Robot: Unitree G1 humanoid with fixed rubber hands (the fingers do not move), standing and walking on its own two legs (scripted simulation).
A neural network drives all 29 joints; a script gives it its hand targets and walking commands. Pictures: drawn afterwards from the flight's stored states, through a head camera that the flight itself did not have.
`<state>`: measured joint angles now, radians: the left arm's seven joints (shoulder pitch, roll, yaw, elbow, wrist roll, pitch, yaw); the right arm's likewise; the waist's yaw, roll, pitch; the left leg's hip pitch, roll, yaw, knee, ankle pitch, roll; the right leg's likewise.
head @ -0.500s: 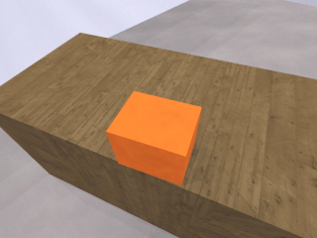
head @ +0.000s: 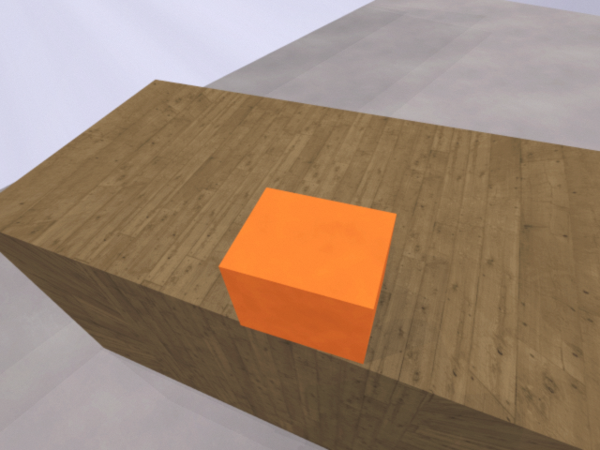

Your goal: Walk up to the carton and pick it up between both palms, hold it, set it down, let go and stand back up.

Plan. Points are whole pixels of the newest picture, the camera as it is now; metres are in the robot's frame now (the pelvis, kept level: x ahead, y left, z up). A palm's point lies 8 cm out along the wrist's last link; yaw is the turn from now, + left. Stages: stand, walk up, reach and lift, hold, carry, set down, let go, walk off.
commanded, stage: walk up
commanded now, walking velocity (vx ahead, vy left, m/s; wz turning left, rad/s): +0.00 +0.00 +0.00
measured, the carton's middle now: (313, 273) +0.38 +0.00 +0.00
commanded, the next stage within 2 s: none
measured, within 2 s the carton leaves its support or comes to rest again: neither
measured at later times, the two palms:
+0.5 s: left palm out of the picture -0.06 +0.19 -0.14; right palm out of the picture -0.05 -0.21 -0.15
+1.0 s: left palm out of the picture -0.05 +0.23 -0.17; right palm out of the picture -0.08 -0.20 -0.14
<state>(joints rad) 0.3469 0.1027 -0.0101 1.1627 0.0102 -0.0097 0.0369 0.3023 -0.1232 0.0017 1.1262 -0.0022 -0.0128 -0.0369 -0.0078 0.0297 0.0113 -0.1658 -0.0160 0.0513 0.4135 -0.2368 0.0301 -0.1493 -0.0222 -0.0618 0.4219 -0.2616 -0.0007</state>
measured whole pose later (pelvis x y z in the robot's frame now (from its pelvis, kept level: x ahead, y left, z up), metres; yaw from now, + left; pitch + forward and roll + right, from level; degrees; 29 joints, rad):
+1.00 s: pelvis -0.05 +0.02 -0.01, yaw +1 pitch -2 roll -2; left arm 0.30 0.15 0.02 1.10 0.01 0.04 0.03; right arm 0.37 -0.11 0.00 1.11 -0.01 0.00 -0.04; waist -0.01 -0.04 -0.01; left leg -0.27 0.00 0.06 0.51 -0.21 0.06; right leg -0.23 -0.02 -0.07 0.53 -0.29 -0.01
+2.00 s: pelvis -0.04 -0.01 +0.00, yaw +1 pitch +0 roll +0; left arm 0.41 0.09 -0.04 1.19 0.00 -0.04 0.05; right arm 0.32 -0.10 0.01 1.19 0.00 -0.01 -0.04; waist -0.01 0.00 0.02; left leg -0.27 0.00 0.05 0.44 -0.17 0.02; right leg -0.02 0.04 -0.05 0.35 -0.33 -0.05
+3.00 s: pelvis +0.03 +0.12 -0.03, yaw -4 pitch +4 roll +0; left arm 0.54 0.25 0.08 1.20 0.02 -0.02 0.06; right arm 0.13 -0.19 -0.06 0.95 0.00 0.00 0.01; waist 0.05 -0.02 0.07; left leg -0.45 0.05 0.03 0.62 -0.24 -0.06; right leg -0.07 -0.15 0.09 0.49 -0.49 0.12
